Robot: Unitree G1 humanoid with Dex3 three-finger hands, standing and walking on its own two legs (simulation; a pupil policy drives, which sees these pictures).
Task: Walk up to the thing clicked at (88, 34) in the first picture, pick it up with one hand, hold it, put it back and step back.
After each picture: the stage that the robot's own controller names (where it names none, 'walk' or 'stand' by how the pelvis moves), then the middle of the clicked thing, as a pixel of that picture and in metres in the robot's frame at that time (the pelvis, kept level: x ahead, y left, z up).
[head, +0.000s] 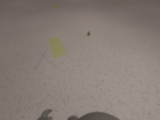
stand; (88, 33) +2.32 +0.15 -0.72
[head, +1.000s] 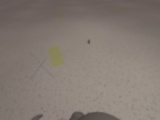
walk; (88, 41) +2.15 +0.30 -0.71
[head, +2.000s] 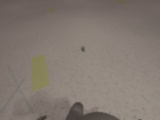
walk; (83, 49) +1.50 +0.34 -0.72
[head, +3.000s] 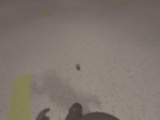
walk; (78, 67) +0.95 +0.30 -0.72
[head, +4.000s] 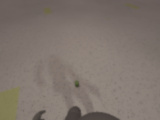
walk; (76, 83) +0.58 +0.22 -0.71
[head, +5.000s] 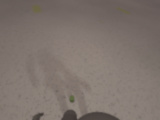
stand; (71, 98) +0.37 +0.16 -0.70
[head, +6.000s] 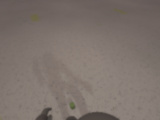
stand; (72, 105) +0.31 +0.20 -0.72
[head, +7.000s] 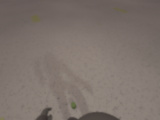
stand; (73, 105) +0.31 +0.19 -0.73
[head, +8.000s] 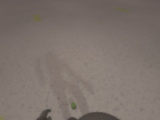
stand; (73, 105) +0.31 +0.19 -0.73
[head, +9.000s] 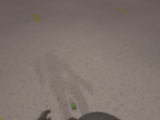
stand; (73, 106) +0.30 +0.19 -0.73
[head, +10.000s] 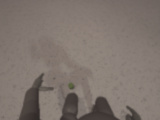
go down; (71, 86) +0.35 +0.18 -0.59
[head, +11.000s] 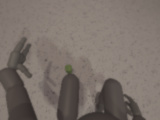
go down; (68, 69) +0.40 +0.20 -0.32
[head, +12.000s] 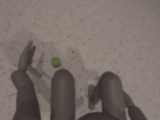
close in; (55, 62) +0.39 +0.23 -0.25
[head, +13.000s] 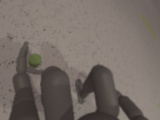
close; (34, 61) +0.39 +0.25 -0.22
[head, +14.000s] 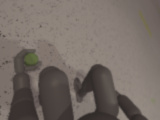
close; (31, 60) +0.38 +0.25 -0.22
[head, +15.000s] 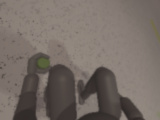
lift; (42, 63) +0.34 +0.24 -0.21
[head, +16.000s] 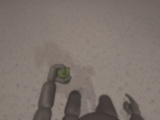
lift; (64, 75) +0.31 +0.19 +0.00
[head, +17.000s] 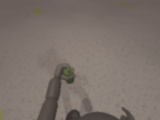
hold; (69, 75) +0.33 +0.17 +0.02
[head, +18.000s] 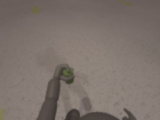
hold; (68, 76) +0.33 +0.17 +0.01
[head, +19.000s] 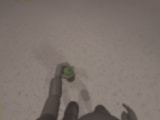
crouch; (69, 74) +0.35 +0.16 -0.04
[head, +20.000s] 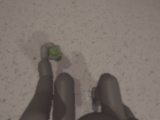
lower; (56, 53) +0.45 +0.22 -0.10
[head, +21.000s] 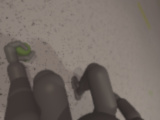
lower; (24, 53) +0.43 +0.26 -0.23
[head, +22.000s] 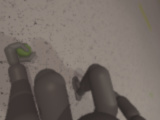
lower; (25, 53) +0.42 +0.27 -0.23
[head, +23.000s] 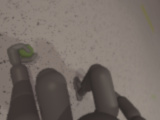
lower; (27, 54) +0.41 +0.27 -0.22
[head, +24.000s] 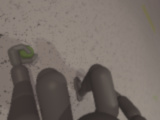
lower; (27, 55) +0.41 +0.27 -0.22
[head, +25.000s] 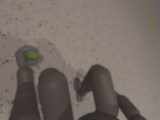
open; (32, 56) +0.40 +0.25 -0.23
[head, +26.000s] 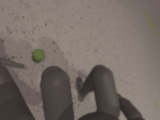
stand; (37, 56) +0.40 +0.24 -0.23
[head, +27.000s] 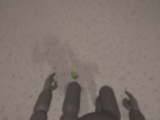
walk; (74, 75) +0.40 +0.17 -0.47
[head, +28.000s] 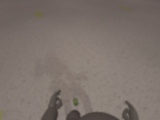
stand; (75, 102) +0.35 +0.15 -0.66
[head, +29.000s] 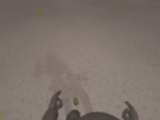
stand; (75, 101) +0.35 +0.15 -0.67
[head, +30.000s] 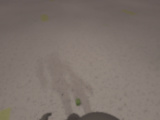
stand; (78, 102) +0.37 +0.15 -0.71
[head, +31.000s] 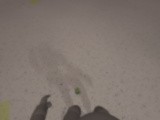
walk; (77, 91) +0.39 +0.12 -0.70
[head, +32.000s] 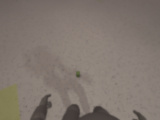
walk; (78, 74) +0.61 +0.16 -0.70
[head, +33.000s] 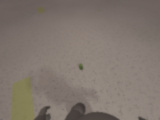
walk; (81, 66) +0.88 +0.25 -0.70
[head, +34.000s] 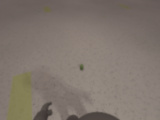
stand; (81, 67) +0.95 +0.17 -0.72
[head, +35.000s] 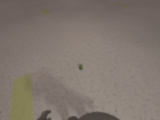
stand; (80, 67) +0.96 +0.20 -0.73
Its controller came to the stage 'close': yes
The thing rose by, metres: 0.71
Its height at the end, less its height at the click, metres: +0.00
